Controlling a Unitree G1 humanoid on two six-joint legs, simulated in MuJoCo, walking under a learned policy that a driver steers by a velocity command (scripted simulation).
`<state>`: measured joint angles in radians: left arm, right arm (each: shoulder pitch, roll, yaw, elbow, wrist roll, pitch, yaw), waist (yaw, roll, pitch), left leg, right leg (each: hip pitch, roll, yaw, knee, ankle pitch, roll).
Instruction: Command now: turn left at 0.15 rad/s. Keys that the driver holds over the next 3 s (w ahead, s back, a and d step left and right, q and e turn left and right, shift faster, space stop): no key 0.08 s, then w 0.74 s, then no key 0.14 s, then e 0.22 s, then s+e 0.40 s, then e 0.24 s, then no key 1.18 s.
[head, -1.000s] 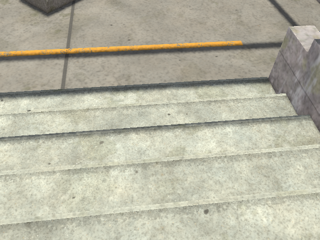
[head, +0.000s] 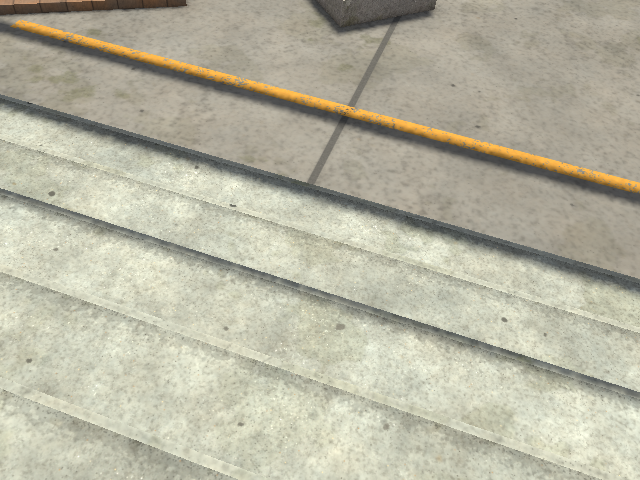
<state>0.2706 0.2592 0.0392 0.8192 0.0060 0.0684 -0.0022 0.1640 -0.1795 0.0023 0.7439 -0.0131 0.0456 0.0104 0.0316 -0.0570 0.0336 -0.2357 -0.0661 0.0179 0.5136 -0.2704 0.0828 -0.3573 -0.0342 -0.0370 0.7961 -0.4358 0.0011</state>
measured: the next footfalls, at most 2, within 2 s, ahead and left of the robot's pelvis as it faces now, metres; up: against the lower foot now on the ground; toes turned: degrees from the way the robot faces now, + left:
right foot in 0.40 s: +0.00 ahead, -0.09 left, +0.00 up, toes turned -1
left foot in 0.92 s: +0.40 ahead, +0.12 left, -0.12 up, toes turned +5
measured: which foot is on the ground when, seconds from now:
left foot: down 0.00-0.38, up 0.40-0.90, down 0.92-1.00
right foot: up 0.00-0.38, down 0.40-0.92, up 0.94-1.00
